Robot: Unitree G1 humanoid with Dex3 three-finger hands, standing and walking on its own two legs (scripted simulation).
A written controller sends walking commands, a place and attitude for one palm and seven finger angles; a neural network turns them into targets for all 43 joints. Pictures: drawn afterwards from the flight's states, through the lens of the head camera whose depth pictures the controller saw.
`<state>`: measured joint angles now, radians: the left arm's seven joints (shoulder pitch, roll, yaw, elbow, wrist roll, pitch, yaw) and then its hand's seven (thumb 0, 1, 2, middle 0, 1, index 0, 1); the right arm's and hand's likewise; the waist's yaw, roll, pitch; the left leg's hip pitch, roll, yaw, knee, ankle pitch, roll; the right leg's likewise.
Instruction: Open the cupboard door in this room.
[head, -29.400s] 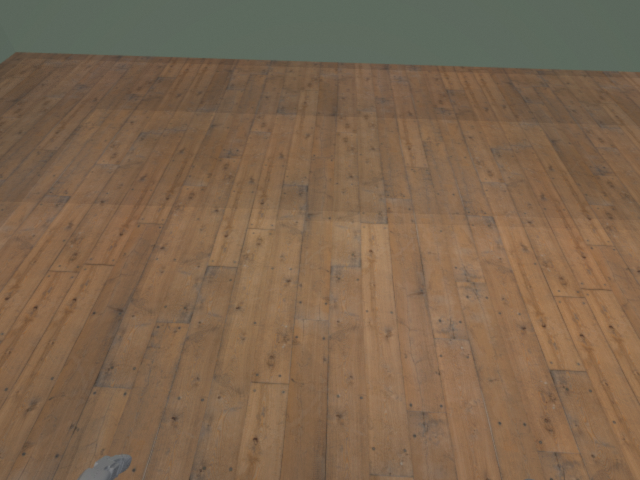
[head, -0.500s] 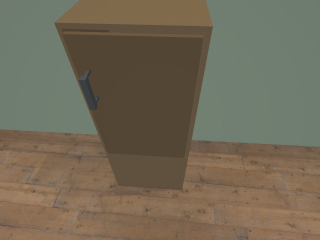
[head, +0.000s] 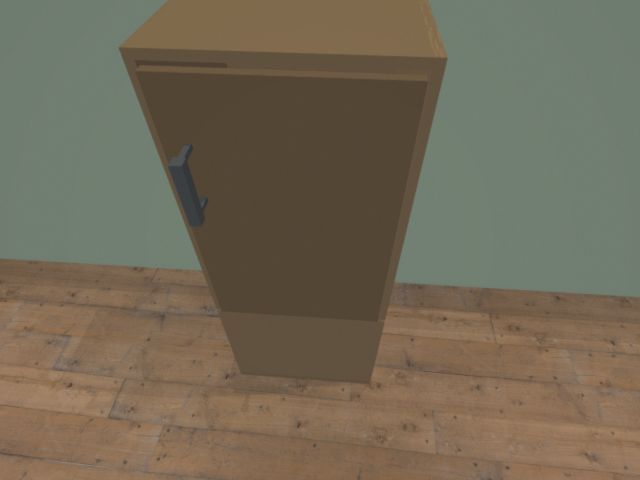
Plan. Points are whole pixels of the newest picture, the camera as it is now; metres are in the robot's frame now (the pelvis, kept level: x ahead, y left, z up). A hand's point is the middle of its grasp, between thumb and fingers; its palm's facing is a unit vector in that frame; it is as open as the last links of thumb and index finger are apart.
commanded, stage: come to a stop and stand still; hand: left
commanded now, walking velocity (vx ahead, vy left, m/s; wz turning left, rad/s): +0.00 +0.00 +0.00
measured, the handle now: (191, 185) +0.51 +0.24 +0.08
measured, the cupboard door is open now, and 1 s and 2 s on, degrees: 0 0 0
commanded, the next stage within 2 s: look again from close up in 0.16 s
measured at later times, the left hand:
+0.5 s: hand out of the picture +0.01 +0.17 -0.17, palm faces +0.02 -0.98 -0.21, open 7.4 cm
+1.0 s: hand (167, 467) +0.15 +0.20 -0.06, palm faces +0.25 -0.95 -0.18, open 7.4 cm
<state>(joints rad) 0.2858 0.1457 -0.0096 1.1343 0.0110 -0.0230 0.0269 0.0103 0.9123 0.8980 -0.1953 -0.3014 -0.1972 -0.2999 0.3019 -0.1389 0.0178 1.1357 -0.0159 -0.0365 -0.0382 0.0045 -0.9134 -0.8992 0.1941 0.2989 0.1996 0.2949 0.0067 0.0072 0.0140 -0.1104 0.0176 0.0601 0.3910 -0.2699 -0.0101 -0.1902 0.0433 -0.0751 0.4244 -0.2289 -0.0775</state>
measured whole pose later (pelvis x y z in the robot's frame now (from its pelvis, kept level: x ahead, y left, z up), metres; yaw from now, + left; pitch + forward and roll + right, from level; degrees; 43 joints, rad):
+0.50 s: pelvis +0.00 +0.00 +0.00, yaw +0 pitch -1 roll +1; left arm 0.27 0.16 -0.01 1.12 0.01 -0.02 0.03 0.01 0.92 0.90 -0.20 -0.30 -0.20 -0.30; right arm 0.30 -0.14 0.02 1.15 -0.02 -0.03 -0.03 0.00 -0.91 -0.90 0.19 0.30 0.20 0.30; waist 0.00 0.01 0.03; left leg -0.11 0.02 0.06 0.39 -0.27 -0.01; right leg -0.19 0.05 -0.07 0.43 -0.23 -0.08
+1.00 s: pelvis -0.01 +0.01 -0.01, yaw +1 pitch +0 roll +1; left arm 0.42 0.17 0.01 0.29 -0.17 -0.07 0.10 0.04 0.91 0.88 -0.20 -0.33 -0.20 -0.33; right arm 0.32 -0.25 0.00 0.89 0.04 -0.24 -0.09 0.01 -0.92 -0.90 0.20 0.30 0.20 0.30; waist -0.01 0.07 -0.01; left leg -0.19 0.00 0.03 0.50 -0.31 0.00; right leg -0.26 0.02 -0.09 0.52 -0.27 -0.06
